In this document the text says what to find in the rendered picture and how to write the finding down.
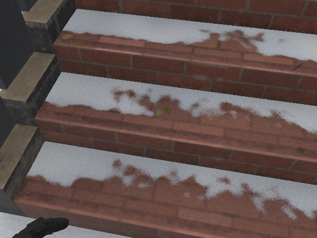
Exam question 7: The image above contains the left robot hand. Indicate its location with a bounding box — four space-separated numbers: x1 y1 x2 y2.
12 217 69 238

